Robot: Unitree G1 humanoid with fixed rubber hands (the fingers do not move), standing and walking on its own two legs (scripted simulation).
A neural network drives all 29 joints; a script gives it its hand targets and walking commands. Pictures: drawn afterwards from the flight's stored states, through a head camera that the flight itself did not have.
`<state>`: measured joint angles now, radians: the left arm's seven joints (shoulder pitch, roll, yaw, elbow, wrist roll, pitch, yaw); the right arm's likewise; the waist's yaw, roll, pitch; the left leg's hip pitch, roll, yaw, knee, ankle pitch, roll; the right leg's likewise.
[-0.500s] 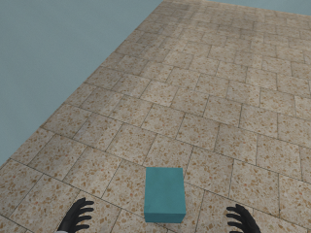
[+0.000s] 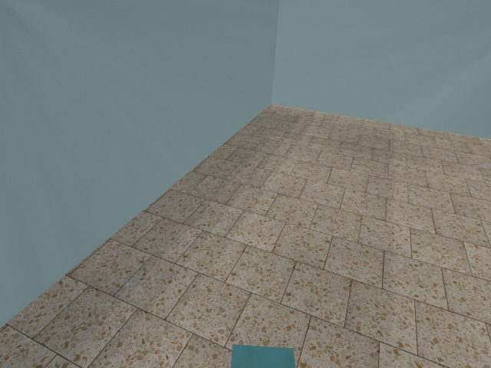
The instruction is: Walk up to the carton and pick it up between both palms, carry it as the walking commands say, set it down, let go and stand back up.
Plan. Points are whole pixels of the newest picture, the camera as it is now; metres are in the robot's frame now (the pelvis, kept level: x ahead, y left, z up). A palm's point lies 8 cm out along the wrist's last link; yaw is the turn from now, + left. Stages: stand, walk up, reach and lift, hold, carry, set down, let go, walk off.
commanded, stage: stand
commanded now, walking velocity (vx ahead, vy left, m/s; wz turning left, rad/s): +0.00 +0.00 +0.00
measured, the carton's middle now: out of the picture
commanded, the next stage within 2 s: none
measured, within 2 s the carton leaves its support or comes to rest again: neither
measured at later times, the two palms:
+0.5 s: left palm out of the picture -0.05 +0.24 -0.14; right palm out of the picture -0.04 -0.22 -0.14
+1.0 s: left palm out of the picture -0.09 +0.20 -0.14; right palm out of the picture -0.08 -0.20 -0.14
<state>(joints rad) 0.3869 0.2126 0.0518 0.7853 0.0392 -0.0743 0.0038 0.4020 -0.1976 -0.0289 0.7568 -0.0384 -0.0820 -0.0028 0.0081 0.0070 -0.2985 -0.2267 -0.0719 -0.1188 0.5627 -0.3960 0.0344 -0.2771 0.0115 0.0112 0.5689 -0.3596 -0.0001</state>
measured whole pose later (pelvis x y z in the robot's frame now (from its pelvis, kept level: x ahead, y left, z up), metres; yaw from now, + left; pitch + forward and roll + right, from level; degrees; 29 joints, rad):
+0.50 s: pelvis -0.01 +0.00 +0.00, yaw +2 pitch +4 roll +0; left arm 0.49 0.17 0.04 0.99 0.03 -0.02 0.04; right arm 0.54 -0.16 0.01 0.93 -0.03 -0.05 -0.03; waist 0.00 0.01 -0.24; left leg -0.25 -0.09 -0.14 0.57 -0.37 0.04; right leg -0.29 -0.01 -0.01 0.56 -0.34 0.01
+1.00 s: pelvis -0.03 -0.01 +0.00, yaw +3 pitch +2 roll +0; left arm 0.45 0.12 0.03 1.11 0.02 -0.01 0.04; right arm 0.51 -0.10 0.03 1.06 -0.02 -0.04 -0.04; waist 0.00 0.01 -0.16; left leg -0.23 -0.09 -0.16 0.54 -0.33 0.02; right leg -0.26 -0.01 -0.03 0.53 -0.30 -0.01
